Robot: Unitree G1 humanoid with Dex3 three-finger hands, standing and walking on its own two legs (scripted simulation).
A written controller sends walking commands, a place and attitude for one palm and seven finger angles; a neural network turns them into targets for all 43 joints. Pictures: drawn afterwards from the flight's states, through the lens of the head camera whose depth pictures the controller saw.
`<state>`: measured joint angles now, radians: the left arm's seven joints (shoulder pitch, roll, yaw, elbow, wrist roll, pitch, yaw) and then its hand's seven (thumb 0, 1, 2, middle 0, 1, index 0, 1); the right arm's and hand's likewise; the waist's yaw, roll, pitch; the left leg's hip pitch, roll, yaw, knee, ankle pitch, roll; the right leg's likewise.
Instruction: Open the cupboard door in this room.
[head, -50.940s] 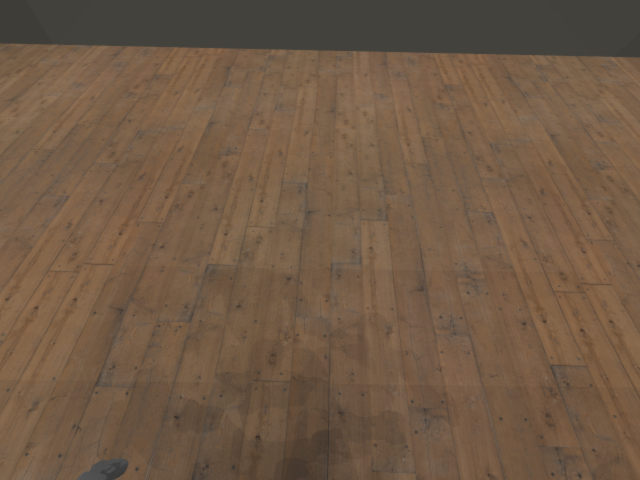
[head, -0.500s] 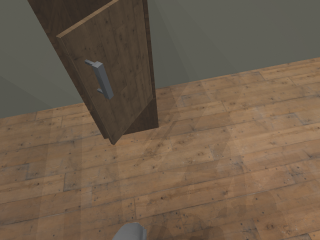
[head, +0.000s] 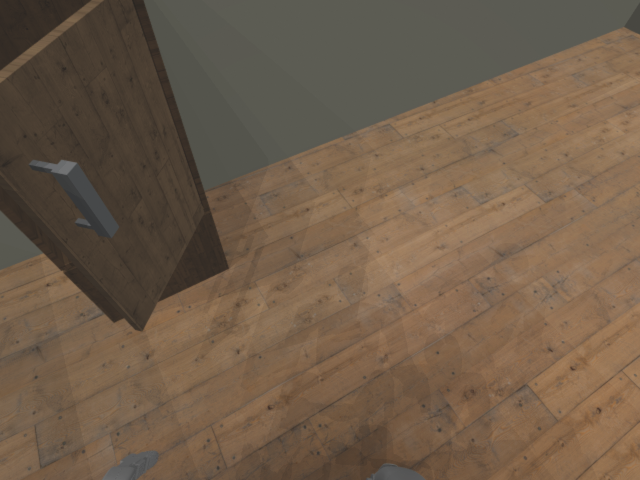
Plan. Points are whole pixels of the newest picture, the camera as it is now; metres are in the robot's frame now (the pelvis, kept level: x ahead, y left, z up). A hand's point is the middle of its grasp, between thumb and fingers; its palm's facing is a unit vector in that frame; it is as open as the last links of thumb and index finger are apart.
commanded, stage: walk to a spot facing it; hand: left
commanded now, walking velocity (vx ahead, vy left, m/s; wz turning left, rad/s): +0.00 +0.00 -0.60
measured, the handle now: (75, 199) +0.46 +0.41 +0.02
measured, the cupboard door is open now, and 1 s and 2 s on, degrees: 46 46 46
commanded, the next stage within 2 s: turn to face it in 1.98 s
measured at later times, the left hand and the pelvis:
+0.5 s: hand (225, 446) +0.17 +0.15 -0.15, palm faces -0.32 -0.93 -0.18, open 7.4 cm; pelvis +0.01 -0.01 +0.01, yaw -19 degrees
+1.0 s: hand (285, 390) +0.26 +0.08 -0.19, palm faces -0.54 -0.83 -0.17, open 7.4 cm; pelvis +0.15 -0.08 -0.01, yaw -36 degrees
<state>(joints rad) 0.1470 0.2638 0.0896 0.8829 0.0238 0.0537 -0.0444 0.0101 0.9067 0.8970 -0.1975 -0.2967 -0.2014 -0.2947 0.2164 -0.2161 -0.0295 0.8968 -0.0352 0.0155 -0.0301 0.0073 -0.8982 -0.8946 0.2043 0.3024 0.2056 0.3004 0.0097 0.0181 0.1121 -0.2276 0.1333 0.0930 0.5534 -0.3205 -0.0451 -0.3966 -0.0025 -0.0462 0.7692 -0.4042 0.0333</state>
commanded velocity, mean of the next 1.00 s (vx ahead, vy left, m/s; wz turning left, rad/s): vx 0.23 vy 0.00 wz -0.53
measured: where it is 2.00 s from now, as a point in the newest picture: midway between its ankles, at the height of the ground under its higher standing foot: (467, 384)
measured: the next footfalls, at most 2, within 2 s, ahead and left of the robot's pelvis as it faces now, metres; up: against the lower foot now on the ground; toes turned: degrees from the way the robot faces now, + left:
right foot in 0.04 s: +0.06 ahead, -0.14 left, +0.00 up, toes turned -4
left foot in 0.30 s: +0.09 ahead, +0.11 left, +0.00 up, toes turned -8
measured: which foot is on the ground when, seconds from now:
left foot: down 0.00-0.04, up 0.06-0.28, down 0.30-0.60, up 0.62-0.90, down 0.92-1.00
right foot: up 0.00-0.02, down 0.04-0.30, up 0.32-0.58, down 0.60-0.92, up 0.94-1.00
